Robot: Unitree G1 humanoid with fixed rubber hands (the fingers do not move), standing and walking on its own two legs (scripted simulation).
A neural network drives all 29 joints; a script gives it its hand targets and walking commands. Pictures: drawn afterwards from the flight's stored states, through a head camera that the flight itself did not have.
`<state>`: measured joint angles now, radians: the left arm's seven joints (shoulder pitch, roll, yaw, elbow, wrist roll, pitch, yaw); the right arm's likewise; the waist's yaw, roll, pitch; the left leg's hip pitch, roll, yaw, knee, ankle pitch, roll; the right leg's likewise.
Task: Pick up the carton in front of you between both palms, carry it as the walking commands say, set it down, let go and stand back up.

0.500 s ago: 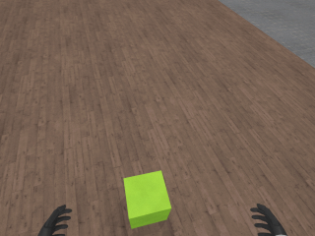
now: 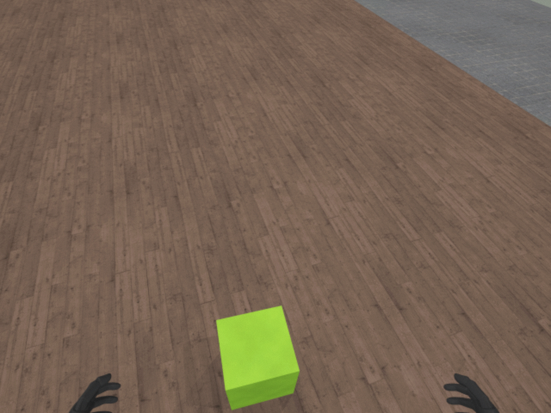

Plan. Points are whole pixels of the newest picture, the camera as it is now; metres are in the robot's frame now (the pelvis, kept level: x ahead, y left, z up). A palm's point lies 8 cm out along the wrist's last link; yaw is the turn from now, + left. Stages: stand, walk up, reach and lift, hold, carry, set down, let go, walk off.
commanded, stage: stand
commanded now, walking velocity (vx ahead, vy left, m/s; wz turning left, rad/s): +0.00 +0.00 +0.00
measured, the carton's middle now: (256, 358) +0.39 +0.05 -0.65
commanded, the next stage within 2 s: none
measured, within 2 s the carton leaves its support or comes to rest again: neither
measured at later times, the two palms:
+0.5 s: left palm out of the picture +0.07 +0.30 -0.10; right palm out of the picture +0.07 -0.31 -0.09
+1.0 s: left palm out of the picture +0.08 +0.31 -0.10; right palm out of the picture +0.08 -0.32 -0.09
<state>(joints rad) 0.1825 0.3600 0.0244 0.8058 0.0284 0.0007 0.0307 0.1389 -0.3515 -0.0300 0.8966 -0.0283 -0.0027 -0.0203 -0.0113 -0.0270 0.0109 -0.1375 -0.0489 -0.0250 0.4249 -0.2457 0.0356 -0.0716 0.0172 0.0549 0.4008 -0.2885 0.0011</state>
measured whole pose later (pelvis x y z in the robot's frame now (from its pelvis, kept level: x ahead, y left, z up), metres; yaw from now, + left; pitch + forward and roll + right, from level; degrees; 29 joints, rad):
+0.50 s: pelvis -0.02 -0.01 +0.00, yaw +1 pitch -3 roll +0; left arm 0.17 0.38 0.02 0.94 0.02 -0.01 0.01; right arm 0.13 -0.37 -0.02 1.01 -0.02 -0.01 -0.01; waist -0.01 -0.01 0.03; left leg -0.12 -0.04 -0.04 0.36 -0.18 0.02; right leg -0.05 0.03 0.05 0.32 -0.22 -0.01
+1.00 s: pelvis -0.02 +0.00 +0.01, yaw +1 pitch -3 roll +0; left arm 0.14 0.39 0.01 1.00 0.02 -0.01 0.02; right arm 0.10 -0.39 -0.01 1.06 -0.01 -0.01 -0.01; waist -0.01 -0.01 0.04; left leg -0.11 -0.05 -0.05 0.34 -0.17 0.03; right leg -0.04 0.02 0.05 0.30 -0.22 0.00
